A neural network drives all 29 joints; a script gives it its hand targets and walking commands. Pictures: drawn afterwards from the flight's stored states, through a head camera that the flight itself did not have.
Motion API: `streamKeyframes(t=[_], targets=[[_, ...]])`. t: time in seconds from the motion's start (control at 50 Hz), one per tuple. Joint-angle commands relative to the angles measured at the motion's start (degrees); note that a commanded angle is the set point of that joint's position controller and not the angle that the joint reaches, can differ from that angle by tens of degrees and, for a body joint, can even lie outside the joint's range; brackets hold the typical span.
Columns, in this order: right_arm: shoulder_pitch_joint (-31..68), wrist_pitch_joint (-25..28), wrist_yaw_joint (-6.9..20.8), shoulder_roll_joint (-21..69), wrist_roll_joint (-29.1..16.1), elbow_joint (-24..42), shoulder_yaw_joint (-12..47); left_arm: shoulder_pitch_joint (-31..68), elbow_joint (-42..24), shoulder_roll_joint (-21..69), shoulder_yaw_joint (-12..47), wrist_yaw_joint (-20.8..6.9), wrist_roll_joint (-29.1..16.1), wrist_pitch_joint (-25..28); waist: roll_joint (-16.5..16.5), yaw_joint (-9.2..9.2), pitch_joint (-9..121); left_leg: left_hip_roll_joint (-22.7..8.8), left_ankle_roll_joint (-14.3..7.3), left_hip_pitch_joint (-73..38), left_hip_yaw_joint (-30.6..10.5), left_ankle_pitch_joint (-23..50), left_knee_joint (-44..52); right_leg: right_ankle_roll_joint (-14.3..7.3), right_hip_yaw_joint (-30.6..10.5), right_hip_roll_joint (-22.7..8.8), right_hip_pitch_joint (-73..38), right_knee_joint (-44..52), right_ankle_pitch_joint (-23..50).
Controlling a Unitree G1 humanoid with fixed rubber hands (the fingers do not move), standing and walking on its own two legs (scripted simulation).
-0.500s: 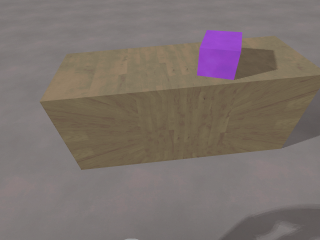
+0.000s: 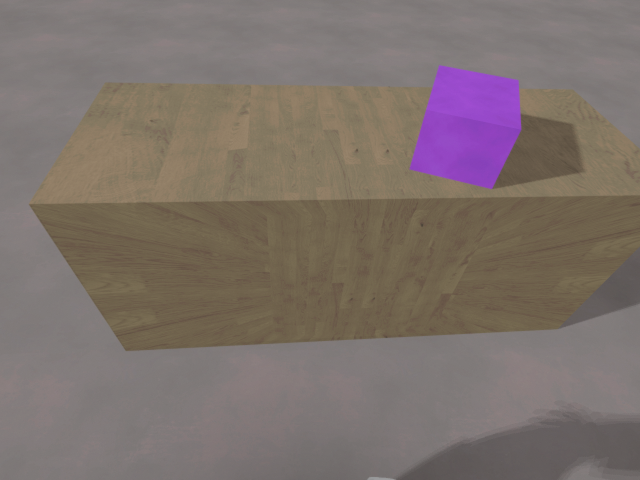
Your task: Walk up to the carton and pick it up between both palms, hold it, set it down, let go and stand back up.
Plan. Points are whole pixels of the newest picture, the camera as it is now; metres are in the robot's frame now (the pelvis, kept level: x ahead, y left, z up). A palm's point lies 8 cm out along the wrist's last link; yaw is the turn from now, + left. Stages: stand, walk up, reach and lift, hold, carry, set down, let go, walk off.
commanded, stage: walk up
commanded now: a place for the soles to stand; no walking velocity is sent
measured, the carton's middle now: (464, 124) +0.93 -0.34 -0.02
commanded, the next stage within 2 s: none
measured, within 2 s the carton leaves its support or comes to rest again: neither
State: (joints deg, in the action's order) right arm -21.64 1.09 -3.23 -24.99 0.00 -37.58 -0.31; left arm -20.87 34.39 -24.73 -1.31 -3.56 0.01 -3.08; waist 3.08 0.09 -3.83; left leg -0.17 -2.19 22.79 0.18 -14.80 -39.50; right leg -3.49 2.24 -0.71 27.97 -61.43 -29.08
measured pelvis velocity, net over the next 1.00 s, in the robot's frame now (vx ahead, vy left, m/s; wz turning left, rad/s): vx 0.26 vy -0.19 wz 0.01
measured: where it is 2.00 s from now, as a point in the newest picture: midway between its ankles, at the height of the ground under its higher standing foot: (430, 436)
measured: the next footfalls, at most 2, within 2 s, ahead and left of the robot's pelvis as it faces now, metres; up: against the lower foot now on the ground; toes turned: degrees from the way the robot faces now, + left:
right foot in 0.28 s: +0.24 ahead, -0.22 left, +0.00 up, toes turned -3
left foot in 0.78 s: +0.35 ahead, -0.03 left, +0.00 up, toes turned +2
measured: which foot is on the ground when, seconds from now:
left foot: down 0.00-0.28, up 0.30-0.76, down 0.78-1.00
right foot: up 0.00-0.26, down 0.28-0.78, up 0.80-1.00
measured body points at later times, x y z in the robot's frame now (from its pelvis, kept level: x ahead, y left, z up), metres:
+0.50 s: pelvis +0.16 -0.15 +0.01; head +0.17 -0.16 +0.46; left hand +0.22 +0.16 -0.08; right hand +0.27 -0.47 -0.08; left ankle +0.15 +0.02 -0.64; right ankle +0.20 -0.22 -0.72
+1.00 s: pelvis +0.26 -0.19 +0.00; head +0.28 -0.16 +0.45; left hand +0.37 +0.12 -0.11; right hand +0.32 -0.52 -0.07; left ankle +0.30 -0.03 -0.71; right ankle +0.32 -0.30 -0.67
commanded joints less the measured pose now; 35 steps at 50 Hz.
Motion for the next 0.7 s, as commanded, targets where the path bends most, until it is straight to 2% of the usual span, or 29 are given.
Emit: streamKeyframes(t=[0.0, 0.06, 0.14, 0.16, 0.2, 0.22, 0.24, 0.26, 0.28, 0.3, 0.32, 0.34, 0.36, 0.38, 0.4, 0.42, 0.46, 0.52, 0.58, 0.64, 0.68], targets=[[-2.8, 2.7, -1.9, -15.5, 2.9, 5.8, -7.0, -1.6, -8.9, -9.0, -6.3, -0.8, 4.1, -0.1, -8.8, -1.13, 1.7, -14.6, -11.5, -8.6, -25.9, -29.6, 22.4, 3.3, -6.0, -5.4, 13.4, -5.6, 7.8], [-2.3, 2.9, -2.3, -16.5, 2.8, 5.9, -7.3, 1.1, -9.7, -9.3, -6.4, -1.6, 4.3, -0.7, -8.4, -1.40, 0.2, -15.0, -11.4, -7.6, -24.4, -30.1, 22.2, 3.8, -6.0, -6.6, 14.9, -2.9, 11.5], [-1.0, 3.2, -2.6, -17.8, 2.9, 6.2, -7.9, 4.6, -10.8, -9.4, -6.3, -2.3, 3.8, -0.2, -9.1, -1.66, -1.1, -14.4, -10.2, -7.1, -20.5, -25.9, 18.7, 3.4, -6.1, -7.6, 12.1, 4.3, 14.4], [-0.4, 3.3, -2.6, -17.9, 3.0, 6.4, -8.0, 5.0, -11.0, -9.4, -6.2, -2.3, 3.5, 0.2, -9.6, -1.74, -1.1, -14.2, -9.8, -6.4, -19.3, -24.5, 17.5, 3.2, -6.0, -7.8, 9.6, 6.8, 14.9], [0.1, 3.2, -2.4, -17.8, 3.0, 6.2, -7.9, 3.8, -10.2, -8.9, -5.9, -2.3, 2.9, 1.1, -10.8, -1.36, 1.0, -13.7, -8.5, -7.5, -15.5, -16.2, 13.2, 2.3, -5.4, -7.1, 2.9, 15.2, 14.4], [1.5, 3.0, -2.3, -17.9, 2.9, 6.1, -7.6, 0.6, -9.1, -8.7, -5.9, -2.1, 2.8, 1.4, -11.5, 0.65, 2.8, -13.3, -7.2, -5.8, -12.5, -9.9, 10.0, 1.9, -3.5, -6.1, -4.2, 19.5, 13.8], [3.7, 2.6, -2.0, -17.5, 2.6, 5.9, -7.2, -5.8, -6.5, -8.6, -6.1, -1.7, 2.5, 1.9, -10.0, 4.66, 4.8, -11.6, -5.4, -1.6, -8.3, -6.3, 3.3, 1.5, -0.9, -4.7, -15.6, 26.3, 17.5], [1.4, 2.0, -1.8, -13.8, 2.9, 5.0, -6.0, -12.7, -3.3, -11.0, -7.2, -1.0, 2.4, 2.5, -1.1, 7.14, 7.6, -7.4, -3.3, 2.0, -4.0, -8.1, -11.5, 1.6, -1.3, -2.6, -25.5, 29.8, 15.5], [0.4, 2.0, -1.4, -7.3, 2.5, 5.9, -3.8, -14.3, -2.7, -16.0, -8.6, -0.3, 3.0, 2.6, 13.0, 8.34, 5.1, -0.5, -0.9, 13.5, -0.2, -19.9, -26.3, 0.7, -15.0, -10.9, -26.2, 33.9, 2.7], [0.3, 1.6, -2.2, -6.5, 0.1, 8.6, -3.7, -10.6, -6.6, -20.1, -8.7, 0.4, 2.5, 2.7, 20.7, 6.82, 4.1, 6.2, -0.1, 20.4, -6.2, -25.5, -34.6, -4.7, -42.2, -21.2, -21.9, 51.0, -8.0], [1.4, 1.0, -2.8, -10.6, 0.1, 7.9, -4.8, -6.1, -7.1, -18.1, -8.5, 0.9, 1.6, 2.6, 9.6, 4.37, -0.9, 1.6, 0.6, 21.5, -10.7, -18.9, -38.1, -5.6, -42.1, -22.0, -21.1, 52.3, -13.5], [1.4, 0.8, -2.4, -12.7, 0.4, 6.6, -5.1, -5.1, -7.1, -15.8, -8.1, 1.3, 1.6, 2.6, 3.3, 3.24, -3.4, 0.0, 1.5, 20.5, -9.1, -13.8, -37.5, -3.6, -33.4, -19.8, -19.6, 48.9, -8.1], [0.0, 0.6, -1.8, -12.8, 0.4, 5.0, -5.2, -4.4, -6.9, -14.3, -7.9, 1.6, 1.9, 2.6, 0.6, 2.52, -4.8, -1.0, 1.5, 17.8, -8.6, -11.0, -34.3, -2.0, -25.5, -16.5, -18.1, 45.5, 0.0], [-1.5, 0.6, -1.4, -12.1, 0.5, 3.5, -5.2, -4.4, -7.1, -13.3, -7.3, 1.8, 2.2, 2.7, 2.7, 2.03, -3.6, -1.1, 1.3, 15.6, -7.6, -9.5, -31.1, -0.8, -20.1, -14.4, -18.6, 44.0, 7.8], [-2.1, 0.7, -1.2, -11.4, 0.6, 2.5, -5.1, -4.5, -6.8, -11.9, -6.8, 2.0, 2.5, 2.9, 4.2, 2.29, -2.1, -1.1, 1.6, 13.2, -6.8, -8.8, -28.7, -0.3, -16.2, -13.1, -19.4, 43.1, 15.5], [-1.6, 0.6, -1.1, -10.7, 0.7, 2.6, -5.0, -5.3, -6.8, -10.9, -6.6, 2.0, 2.8, 3.0, 4.8, 2.77, -1.5, -0.4, 1.6, 12.3, -5.9, -8.7, -27.2, -0.6, -13.8, -12.5, -20.2, 42.4, 21.1], [0.0, 0.3, -1.2, -9.5, 0.5, 3.3, -4.6, -6.6, -6.8, -10.2, -6.6, 2.3, 3.0, 2.8, 5.0, 3.90, -1.9, 0.4, 1.5, 12.7, -4.5, -8.2, -23.7, -1.0, -11.2, -11.9, -22.1, 41.9, 26.4], [1.8, -0.2, -1.4, -9.0, 0.3, 3.6, -4.3, -7.7, -7.2, -10.4, -6.8, 2.5, 3.1, 2.0, 5.3, 4.96, -2.6, 0.8, 1.3, 13.5, -2.8, -8.2, -18.8, -1.5, -10.2, -12.2, -25.0, 41.9, 28.6], [3.0, -0.4, -1.5, -9.4, 0.2, 4.1, -4.4, -7.3, -7.8, -10.7, -7.0, 2.5, 3.3, 1.2, 5.5, 5.43, -2.7, 0.9, 1.2, 12.5, -1.3, -8.9, -14.1, -2.0, -10.2, -12.8, -25.5, 41.8, 25.8], [2.2, -0.1, -1.7, -9.3, 0.1, 4.2, -4.3, -5.2, -8.7, -10.4, -6.8, 2.3, 3.6, 0.5, 6.9, 4.60, -2.7, 0.4, 0.8, 8.4, 1.2, -8.1, -7.9, -2.4, -9.3, -12.7, -23.1, 40.3, 24.4], [-0.6, 0.3, -1.8, -9.1, 0.2, 3.1, -4.4, -2.3, -9.3, -9.9, -6.4, 2.0, 3.7, 0.1, 7.1, 2.64, -1.3, 0.5, 0.3, 0.1, 3.2, -5.8, -2.6, -2.5, -7.4, -12.0, -17.9, 37.2, 23.6]])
